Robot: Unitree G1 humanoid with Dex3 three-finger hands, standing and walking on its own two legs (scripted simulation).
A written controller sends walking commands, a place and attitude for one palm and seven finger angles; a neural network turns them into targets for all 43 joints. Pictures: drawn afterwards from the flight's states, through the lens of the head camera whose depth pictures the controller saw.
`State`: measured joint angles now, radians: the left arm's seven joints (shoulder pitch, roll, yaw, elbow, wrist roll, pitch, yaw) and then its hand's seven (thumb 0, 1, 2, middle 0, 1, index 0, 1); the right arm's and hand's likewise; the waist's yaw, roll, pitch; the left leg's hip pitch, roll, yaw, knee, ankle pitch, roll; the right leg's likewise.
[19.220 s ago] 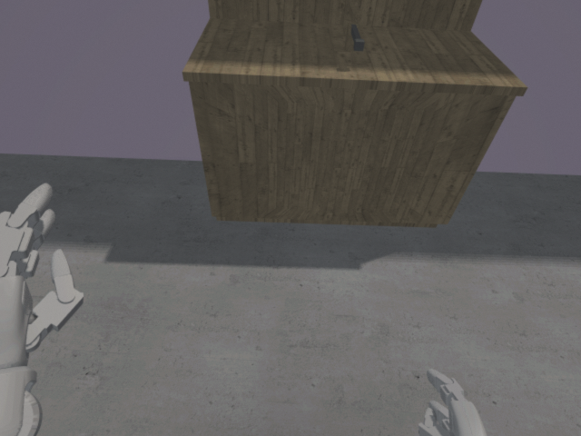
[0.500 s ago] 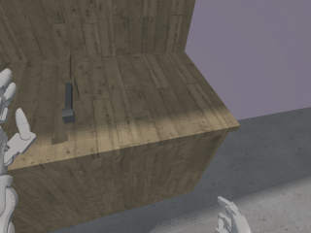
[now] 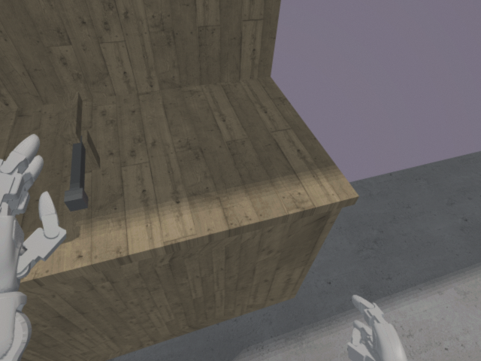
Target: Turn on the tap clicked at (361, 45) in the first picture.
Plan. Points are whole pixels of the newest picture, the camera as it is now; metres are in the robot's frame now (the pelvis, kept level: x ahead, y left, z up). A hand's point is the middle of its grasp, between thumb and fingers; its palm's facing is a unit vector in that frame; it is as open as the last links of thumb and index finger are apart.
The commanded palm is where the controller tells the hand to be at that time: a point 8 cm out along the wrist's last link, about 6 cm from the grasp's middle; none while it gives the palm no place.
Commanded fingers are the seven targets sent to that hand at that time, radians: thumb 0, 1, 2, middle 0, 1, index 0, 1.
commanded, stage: come to a stop and stand still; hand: left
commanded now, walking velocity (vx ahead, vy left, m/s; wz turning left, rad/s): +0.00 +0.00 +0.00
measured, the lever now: (76, 199) +0.34 +0.32 +0.06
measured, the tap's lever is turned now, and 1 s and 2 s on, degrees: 0 0 0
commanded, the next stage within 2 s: look again from close up in 1.12 s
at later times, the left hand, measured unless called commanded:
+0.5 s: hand (36, 199) +0.25 +0.28 +0.19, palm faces +0.48 -0.80 -0.36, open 7.4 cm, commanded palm +0.16 +0.28 +0.17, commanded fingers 0.00 0.90 0.90 -0.20 -0.30 -0.20 -0.30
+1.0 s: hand (52, 225) +0.23 +0.27 +0.16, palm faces +0.36 -0.88 -0.32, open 7.4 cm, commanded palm +0.17 +0.30 +0.17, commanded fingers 0.00 0.90 0.90 -0.20 -0.30 -0.20 -0.30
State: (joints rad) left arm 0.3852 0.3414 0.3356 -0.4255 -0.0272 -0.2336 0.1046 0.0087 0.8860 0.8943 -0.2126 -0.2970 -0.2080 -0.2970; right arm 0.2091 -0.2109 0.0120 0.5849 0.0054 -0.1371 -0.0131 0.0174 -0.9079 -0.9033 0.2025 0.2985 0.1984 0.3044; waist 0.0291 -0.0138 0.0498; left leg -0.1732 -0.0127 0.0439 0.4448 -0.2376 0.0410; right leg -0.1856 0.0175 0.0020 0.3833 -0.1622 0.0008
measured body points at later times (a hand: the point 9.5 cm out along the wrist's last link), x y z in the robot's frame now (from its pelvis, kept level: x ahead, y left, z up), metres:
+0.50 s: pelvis +0.00 +0.00 +0.00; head +0.02 +0.01 +0.45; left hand +0.21 +0.32 +0.21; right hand +0.18 -0.22 -0.08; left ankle +0.00 +0.09 -0.74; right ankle +0.03 -0.12 -0.74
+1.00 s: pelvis +0.00 +0.03 +0.00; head +0.02 +0.06 +0.45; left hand +0.21 +0.31 +0.17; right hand +0.19 -0.20 -0.06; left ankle +0.00 +0.09 -0.74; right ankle +0.03 -0.12 -0.74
